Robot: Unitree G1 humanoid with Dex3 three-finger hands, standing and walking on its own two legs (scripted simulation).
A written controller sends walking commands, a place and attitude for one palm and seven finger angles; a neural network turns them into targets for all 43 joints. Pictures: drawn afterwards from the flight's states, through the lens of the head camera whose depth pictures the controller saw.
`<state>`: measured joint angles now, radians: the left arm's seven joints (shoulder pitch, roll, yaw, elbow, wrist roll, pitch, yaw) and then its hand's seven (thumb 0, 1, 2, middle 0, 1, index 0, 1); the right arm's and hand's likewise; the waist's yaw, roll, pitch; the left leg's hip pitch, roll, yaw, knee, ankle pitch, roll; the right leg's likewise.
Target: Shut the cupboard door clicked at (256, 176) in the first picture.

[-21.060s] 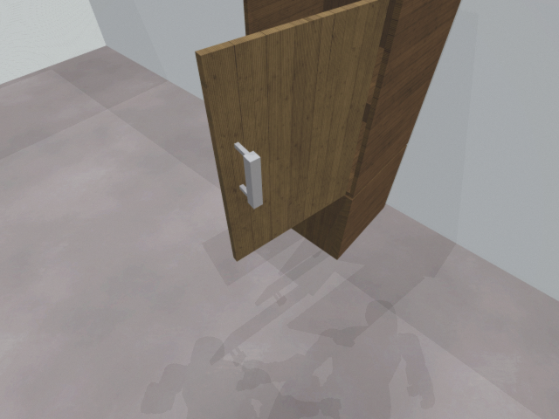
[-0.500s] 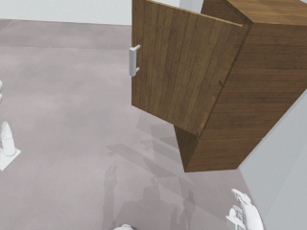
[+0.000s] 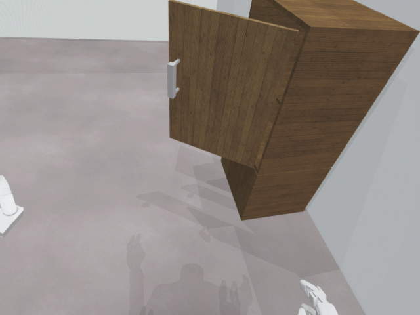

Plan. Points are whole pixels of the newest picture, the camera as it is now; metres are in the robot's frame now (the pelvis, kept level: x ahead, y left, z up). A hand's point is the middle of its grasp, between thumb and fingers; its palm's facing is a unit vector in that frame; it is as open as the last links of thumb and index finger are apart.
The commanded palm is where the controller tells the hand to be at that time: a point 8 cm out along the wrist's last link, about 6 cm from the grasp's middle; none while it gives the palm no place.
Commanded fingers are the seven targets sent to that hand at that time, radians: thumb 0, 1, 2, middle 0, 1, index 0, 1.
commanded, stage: stop stepping back and stand still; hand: left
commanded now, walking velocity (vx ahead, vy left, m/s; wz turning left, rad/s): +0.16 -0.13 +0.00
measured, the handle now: (174, 78) +0.93 +0.15 -0.01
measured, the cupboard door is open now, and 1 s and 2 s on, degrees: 55 55 55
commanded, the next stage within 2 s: let the arm hang, fingers relaxed in 0.52 s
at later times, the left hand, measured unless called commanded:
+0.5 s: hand out of the picture +0.18 +0.29 +0.16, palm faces +0.37 -0.82 -0.44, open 7.5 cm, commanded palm +0.12 +0.33 +0.18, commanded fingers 0.00 0.90 0.90 -0.20 -0.30 -0.20 -0.30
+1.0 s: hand out of the picture +0.04 +0.21 -0.18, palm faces +0.04 -0.99 -0.16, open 6.8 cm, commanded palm none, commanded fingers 0.00 0.90 0.90 -0.20 -0.30 -0.20 -0.30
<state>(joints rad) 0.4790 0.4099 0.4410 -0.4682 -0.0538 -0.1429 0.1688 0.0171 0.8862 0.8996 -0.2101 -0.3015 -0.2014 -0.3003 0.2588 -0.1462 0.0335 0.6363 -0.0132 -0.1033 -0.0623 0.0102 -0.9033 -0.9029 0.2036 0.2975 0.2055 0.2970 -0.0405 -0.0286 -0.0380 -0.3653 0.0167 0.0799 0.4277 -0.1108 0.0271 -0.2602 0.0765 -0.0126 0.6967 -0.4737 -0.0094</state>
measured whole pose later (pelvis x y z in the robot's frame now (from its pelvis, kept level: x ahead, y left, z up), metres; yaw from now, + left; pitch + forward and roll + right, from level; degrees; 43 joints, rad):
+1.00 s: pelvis -0.03 +0.04 +0.00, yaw +0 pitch -1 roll -1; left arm 0.25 0.19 0.04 0.89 0.02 0.02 0.02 -0.07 1.01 0.90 -0.21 -0.30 -0.20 -0.30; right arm 0.22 -0.19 0.00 0.95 -0.04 0.03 -0.02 0.00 -0.91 -0.90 0.20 0.30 0.20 0.30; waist 0.00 -0.06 0.05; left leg -0.28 0.05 0.03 0.52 -0.23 -0.02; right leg -0.19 0.01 -0.16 0.49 -0.28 -0.05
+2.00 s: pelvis -0.04 +0.06 +0.00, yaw -4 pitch -2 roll +0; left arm 0.33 0.14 0.02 1.15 0.02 0.00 0.04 0.01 0.90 0.90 -0.20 -0.30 -0.19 -0.30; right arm 0.32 -0.12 -0.01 1.13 -0.02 0.01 -0.03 0.00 -0.91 -0.90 0.20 0.30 0.20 0.30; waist -0.01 0.00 0.03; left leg -0.19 0.02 0.10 0.41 -0.18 0.02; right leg -0.15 -0.02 -0.09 0.41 -0.22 -0.01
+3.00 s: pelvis -0.04 +0.05 +0.00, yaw +17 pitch +2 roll -1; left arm 0.13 0.23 0.07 0.89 0.02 0.05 0.02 0.01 0.90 0.90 -0.20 -0.30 -0.19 -0.30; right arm 0.23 -0.20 -0.06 0.96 -0.04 0.05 -0.01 0.00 -0.90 -0.90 0.20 0.30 0.20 0.30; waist -0.04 0.03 0.09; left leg -0.35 -0.04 -0.11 0.47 -0.15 0.01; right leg -0.39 -0.02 0.00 0.82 -0.43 0.05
